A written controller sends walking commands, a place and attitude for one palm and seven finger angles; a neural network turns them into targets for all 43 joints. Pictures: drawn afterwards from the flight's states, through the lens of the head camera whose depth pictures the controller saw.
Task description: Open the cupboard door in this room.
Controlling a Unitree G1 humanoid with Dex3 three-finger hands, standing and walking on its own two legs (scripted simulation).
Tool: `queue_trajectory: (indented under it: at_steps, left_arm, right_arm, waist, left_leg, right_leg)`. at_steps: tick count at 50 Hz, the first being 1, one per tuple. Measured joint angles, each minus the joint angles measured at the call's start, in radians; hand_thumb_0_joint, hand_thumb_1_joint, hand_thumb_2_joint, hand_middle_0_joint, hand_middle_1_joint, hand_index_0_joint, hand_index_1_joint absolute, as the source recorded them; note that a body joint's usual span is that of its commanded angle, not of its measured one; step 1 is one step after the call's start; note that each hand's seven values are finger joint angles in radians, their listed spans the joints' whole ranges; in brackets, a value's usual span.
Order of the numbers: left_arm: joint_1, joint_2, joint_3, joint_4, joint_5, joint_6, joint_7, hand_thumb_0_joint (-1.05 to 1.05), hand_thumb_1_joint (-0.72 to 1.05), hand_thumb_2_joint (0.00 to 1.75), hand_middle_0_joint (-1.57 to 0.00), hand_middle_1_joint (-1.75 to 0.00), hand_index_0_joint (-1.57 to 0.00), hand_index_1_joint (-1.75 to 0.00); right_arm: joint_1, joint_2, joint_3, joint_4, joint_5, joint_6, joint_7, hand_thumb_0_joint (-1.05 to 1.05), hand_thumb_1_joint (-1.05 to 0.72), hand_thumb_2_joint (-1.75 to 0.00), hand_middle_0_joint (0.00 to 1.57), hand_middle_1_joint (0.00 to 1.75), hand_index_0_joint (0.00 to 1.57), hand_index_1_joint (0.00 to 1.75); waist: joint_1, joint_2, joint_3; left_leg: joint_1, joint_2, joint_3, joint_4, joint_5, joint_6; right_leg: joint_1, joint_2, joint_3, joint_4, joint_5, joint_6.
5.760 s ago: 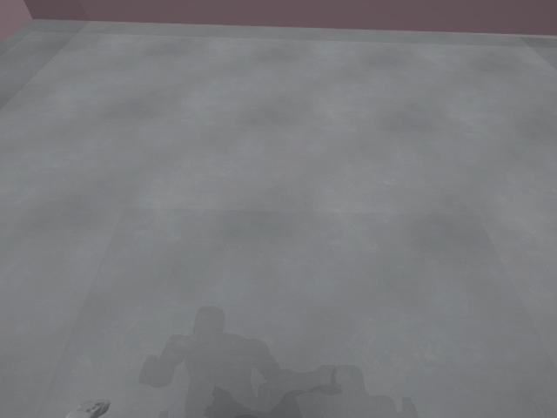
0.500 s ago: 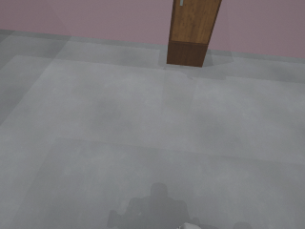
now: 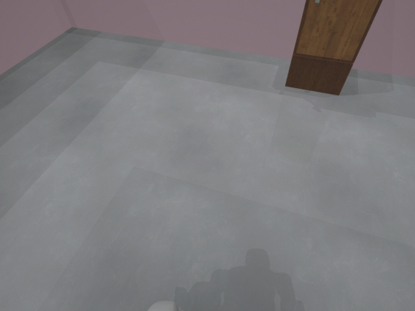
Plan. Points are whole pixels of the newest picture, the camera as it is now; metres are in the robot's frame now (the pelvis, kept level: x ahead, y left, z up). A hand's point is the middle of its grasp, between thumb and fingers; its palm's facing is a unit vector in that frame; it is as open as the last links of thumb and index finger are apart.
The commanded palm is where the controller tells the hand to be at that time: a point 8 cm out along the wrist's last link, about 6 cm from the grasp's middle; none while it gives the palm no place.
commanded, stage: turn or walk to find it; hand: left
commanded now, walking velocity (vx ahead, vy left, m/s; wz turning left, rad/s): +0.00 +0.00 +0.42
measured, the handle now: out of the picture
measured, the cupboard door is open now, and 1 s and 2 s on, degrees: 0 0 0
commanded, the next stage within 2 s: stand and wait in 0.16 s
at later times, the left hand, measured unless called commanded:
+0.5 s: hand out of the picture +0.00 +0.24 -0.17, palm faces +0.17 -0.96 -0.23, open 7.4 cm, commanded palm none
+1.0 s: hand out of the picture -0.02 +0.20 -0.18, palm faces +0.08 -0.98 -0.17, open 7.4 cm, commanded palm none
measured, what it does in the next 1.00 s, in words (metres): steps on the spot: left foot, then right foot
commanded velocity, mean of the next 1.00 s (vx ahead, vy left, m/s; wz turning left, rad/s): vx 0.00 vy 0.00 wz -0.12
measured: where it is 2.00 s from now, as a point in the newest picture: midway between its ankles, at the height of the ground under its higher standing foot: outside the picture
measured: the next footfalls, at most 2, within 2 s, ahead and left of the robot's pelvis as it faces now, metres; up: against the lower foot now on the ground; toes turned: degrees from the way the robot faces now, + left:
left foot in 0.14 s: +0.03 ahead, +0.15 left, +0.00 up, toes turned +10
right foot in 0.54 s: +0.05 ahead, -0.09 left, +0.00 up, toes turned +2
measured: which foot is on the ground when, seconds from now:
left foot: up 0.00-0.12, down 0.14-1.00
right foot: down 0.00-0.14, up 0.16-0.52, down 0.54-1.00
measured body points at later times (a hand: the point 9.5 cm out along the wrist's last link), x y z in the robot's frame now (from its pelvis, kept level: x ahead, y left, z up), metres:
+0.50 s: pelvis -0.01 +0.04 +0.00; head -0.01 +0.04 +0.45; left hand -0.01 +0.29 -0.15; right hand +0.09 -0.18 -0.15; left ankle -0.01 +0.14 -0.74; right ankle +0.00 -0.09 -0.72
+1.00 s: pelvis -0.02 +0.03 -0.01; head -0.01 +0.03 +0.44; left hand -0.03 +0.25 -0.17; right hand -0.05 -0.21 -0.16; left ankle -0.01 +0.14 -0.74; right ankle +0.01 -0.09 -0.74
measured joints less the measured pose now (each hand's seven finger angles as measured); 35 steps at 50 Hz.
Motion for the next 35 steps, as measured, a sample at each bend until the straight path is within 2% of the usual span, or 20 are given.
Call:
queue_trajectory:
  at_steps: [4, 6, 7, 8, 10, 12, 15, 21, 24, 27, 31, 35]
  left_arm:
    - [0.03, 0.032, 0.013, 0.023, 0.003, 0.011, -0.003, 0.01, 0.9, 0.9, -0.21, -0.3, -0.2, -0.3]
    - [0.047, 0.051, 0.022, 0.032, -0.001, 0.018, -0.003, 0.01, 0.9, 0.9, -0.21, -0.3, -0.2, -0.3]
    - [0.055, 0.062, 0.027, 0.034, -0.006, 0.025, -0.004, 0.01, 0.9, 0.9, -0.21, -0.3, -0.2, -0.3]
    - [0.055, 0.076, 0.031, 0.039, -0.008, 0.035, -0.003, 0.01, 0.9, 0.9, -0.21, -0.3, -0.2, -0.3]
    - [0.053, 0.094, 0.037, 0.051, -0.008, 0.058, 0.002, 0.01, 0.91, 0.9, -0.2, -0.3, -0.2, -0.29]
    - [0.046, 0.101, 0.041, 0.063, -0.008, 0.065, 0.0, 0.01, 0.91, 0.9, -0.2, -0.3, -0.2, -0.29]
    - [0.039, 0.1, 0.036, 0.068, -0.009, 0.054, -0.006, 0.01, 0.91, 0.9, -0.2, -0.3, -0.2, -0.29]
    - [0.028, 0.065, 0.013, 0.077, -0.012, 0.043, -0.003, 0.01, 0.91, 0.9, -0.2, -0.3, -0.2, -0.29]
    - [0.018, 0.038, 0.001, 0.085, -0.015, 0.037, 0.0, 0.01, 0.91, 0.9, -0.2, -0.3, -0.2, -0.29]
    - [0.021, 0.015, -0.012, 0.091, -0.014, 0.016, 0.003, 0.01, 0.91, 0.9, -0.2, -0.3, -0.2, -0.29]
    - [0.03, -0.028, -0.025, 0.123, -0.011, -0.003, 0.011, 0.01, 0.92, 0.9, -0.2, -0.3, -0.2, -0.29]
    - [0.042, -0.027, -0.027, 0.141, -0.017, -0.006, 0.008, 0.01, 0.93, 0.9, -0.2, -0.3, -0.2, -0.29]
  right_arm:
    - [-0.043, 0.001, 0.009, -0.02, 0.006, -0.012, 0.0, 0.01, -0.91, -0.9, 0.2, 0.3, 0.19, 0.3]
    - [-0.055, -0.002, 0.015, -0.036, 0.006, -0.026, 0.001, 0.01, -0.91, -0.9, 0.2, 0.3, 0.19, 0.3]
    - [-0.06, -0.002, 0.016, -0.043, 0.003, -0.036, 0.002, 0.01, -0.91, -0.9, 0.2, 0.3, 0.19, 0.3]
    - [-0.069, 0.006, 0.018, -0.048, 0.002, -0.042, 0.002, 0.01, -0.91, -0.9, 0.2, 0.3, 0.2, 0.3]
    - [-0.076, 0.018, 0.027, -0.056, -0.001, -0.053, -0.003, 0.01, -0.91, -0.9, 0.2, 0.3, 0.2, 0.3]
    - [-0.076, 0.029, 0.036, -0.058, -0.003, -0.057, -0.013, 0.01, -0.91, -0.9, 0.2, 0.3, 0.2, 0.3]
    - [-0.074, 0.043, 0.047, -0.049, -0.001, -0.062, -0.022, 0.01, -0.91, -0.9, 0.2, 0.3, 0.2, 0.3]
    - [-0.052, 0.074, 0.058, -0.02, 0.002, -0.072, -0.03, 0.01, -0.91, -0.9, 0.2, 0.3, 0.2, 0.3]
    - [-0.035, 0.084, 0.056, 0.002, 0.001, -0.07, -0.032, 0.0, -0.91, -0.9, 0.2, 0.3, 0.2, 0.3]
    - [-0.014, 0.082, 0.05, 0.028, 0.005, -0.069, -0.034, 0.0, -0.92, -0.89, 0.2, 0.3, 0.2, 0.3]
    - [0.02, 0.059, 0.041, 0.07, 0.008, -0.054, -0.034, 0.0, -0.93, -0.89, 0.2, 0.3, 0.2, 0.3]
    - [0.064, 0.057, 0.047, 0.11, 0.002, -0.054, -0.034, 0.0, -0.93, -0.9, 0.2, 0.3, 0.2, 0.3]
  waist:
    - [0.024, -0.024, 0.006]
    - [0.029, -0.031, 0.0]
    - [0.031, -0.038, -0.004]
    - [0.039, -0.057, 0.001]
    - [0.046, -0.072, 0.0]
    - [0.046, -0.071, -0.005]
    - [0.047, -0.065, -0.014]
    - [0.036, -0.046, -0.036]
    - [0.026, -0.034, -0.044]
    - [0.021, -0.034, -0.057]
    - [0.005, 0.016, -0.069]
    - [0.003, 0.017, -0.073]
  left_leg:
    - [0.073, -0.004, 0.04, -0.178, 0.003, 0.013]
    - [0.133, -0.008, 0.062, -0.323, 0.093, 0.024]
    - [0.141, -0.012, 0.061, -0.358, 0.142, 0.046]
    - [0.132, -0.024, 0.066, -0.339, 0.138, 0.066]
    - [0.129, -0.032, 0.063, -0.329, 0.114, 0.091]
    - [0.145, -0.037, 0.051, -0.368, 0.126, 0.1]
    - [0.177, -0.047, 0.039, -0.445, 0.173, 0.104]
    - [0.219, -0.063, 0.028, -0.526, 0.22, 0.108]
    - [0.22, -0.069, 0.027, -0.522, 0.221, 0.103]
    - [0.202, -0.082, 0.036, -0.483, 0.204, 0.09]
    - [0.201, -0.056, 0.02, -0.455, 0.162, 0.068]
    - [0.21, -0.032, 0.018, -0.487, 0.225, 0.06]
  right_leg:
    - [-0.019, -0.027, -0.03, 0.045, -0.018, 0.022]
    - [-0.039, -0.041, -0.047, 0.094, -0.04, 0.04]
    - [-0.062, -0.051, -0.044, 0.139, -0.058, 0.05]
    - [-0.091, -0.056, -0.009, 0.207, -0.131, 0.059]
    - [-0.155, -0.03, 0.071, 0.366, -0.228, 0.068]
    - [-0.201, -0.005, 0.119, 0.483, -0.209, 0.072]
    - [-0.228, 0.014, 0.152, 0.538, -0.15, 0.079]
    - [-0.17, 0.033, 0.17, 0.395, -0.141, 0.084]
    - [-0.107, 0.043, 0.169, 0.251, -0.141, 0.077]
    - [-0.017, 0.045, 0.166, 0.039, -0.022, 0.068]
    - [0.007, 0.072, 0.145, 0.01, 0.004, 0.018]
    - [0.018, 0.091, 0.134, -0.018, 0.016, 0.003]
